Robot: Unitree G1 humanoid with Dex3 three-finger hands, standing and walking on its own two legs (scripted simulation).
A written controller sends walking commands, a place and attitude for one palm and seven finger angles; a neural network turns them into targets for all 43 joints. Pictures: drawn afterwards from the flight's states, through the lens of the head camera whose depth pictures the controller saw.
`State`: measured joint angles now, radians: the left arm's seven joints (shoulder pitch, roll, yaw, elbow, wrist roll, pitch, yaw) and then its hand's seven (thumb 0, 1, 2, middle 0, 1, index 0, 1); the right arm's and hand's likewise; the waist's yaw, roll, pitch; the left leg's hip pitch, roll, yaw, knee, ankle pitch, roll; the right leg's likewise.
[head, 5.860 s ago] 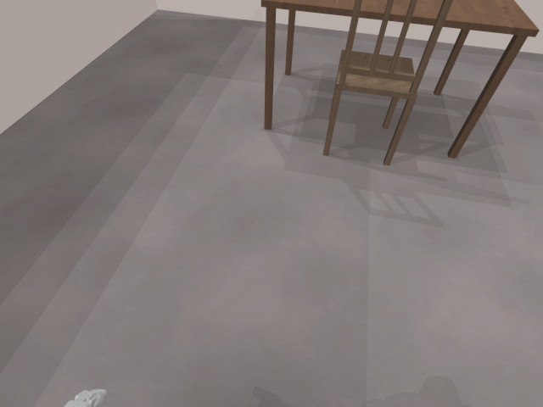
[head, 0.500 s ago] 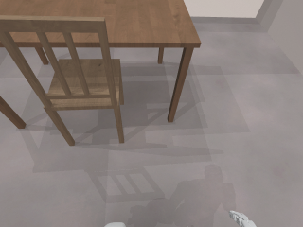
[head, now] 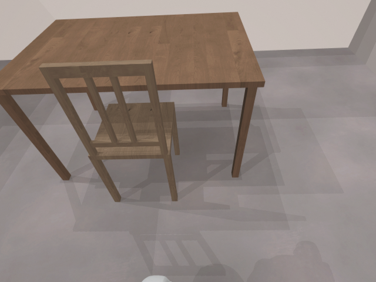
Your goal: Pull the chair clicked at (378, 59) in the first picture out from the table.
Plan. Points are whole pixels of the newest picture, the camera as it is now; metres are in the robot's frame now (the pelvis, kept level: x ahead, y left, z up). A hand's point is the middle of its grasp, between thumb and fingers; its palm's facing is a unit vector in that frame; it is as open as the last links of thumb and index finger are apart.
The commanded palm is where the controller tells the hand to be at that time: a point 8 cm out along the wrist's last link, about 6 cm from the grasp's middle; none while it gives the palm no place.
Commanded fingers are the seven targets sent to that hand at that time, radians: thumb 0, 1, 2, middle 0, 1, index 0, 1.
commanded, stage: take the last steps up to it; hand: left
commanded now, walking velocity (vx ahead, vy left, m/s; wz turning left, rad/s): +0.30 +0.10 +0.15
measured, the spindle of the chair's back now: (102, 112) +0.70 +0.38 -0.08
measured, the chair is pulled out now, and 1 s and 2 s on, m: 0.00 0.00 0.00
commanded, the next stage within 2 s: come to a stop and stand still in 0.60 s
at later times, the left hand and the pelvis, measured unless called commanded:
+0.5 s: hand out of the picture +0.11 +0.29 -0.18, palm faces +0.11 -0.98 -0.19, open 7.4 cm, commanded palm none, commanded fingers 0.00 0.90 0.90 -0.20 -0.30 -0.20 -0.30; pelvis +0.13 +0.10 +0.00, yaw +3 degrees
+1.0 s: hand (103, 218) +0.32 +0.29 -0.17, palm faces +0.07 -0.97 -0.23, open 7.3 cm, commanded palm none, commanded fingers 0.00 0.90 0.90 -0.20 -0.30 -0.20 -0.30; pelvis +0.24 +0.11 -0.01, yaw +2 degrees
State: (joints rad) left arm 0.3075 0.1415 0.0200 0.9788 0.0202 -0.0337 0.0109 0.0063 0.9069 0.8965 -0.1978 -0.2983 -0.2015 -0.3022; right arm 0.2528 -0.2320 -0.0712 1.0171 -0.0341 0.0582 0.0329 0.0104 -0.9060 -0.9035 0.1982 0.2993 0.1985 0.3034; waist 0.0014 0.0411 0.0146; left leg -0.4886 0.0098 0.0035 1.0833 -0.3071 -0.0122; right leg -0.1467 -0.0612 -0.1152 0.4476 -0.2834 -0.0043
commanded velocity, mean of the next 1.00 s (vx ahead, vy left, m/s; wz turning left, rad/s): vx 0.08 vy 0.03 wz -0.01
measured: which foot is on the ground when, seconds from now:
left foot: up 0.00-0.28, down 0.30-0.76, up 0.78-1.00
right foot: down 0.00-0.30, up 0.32-0.72, down 0.74-1.00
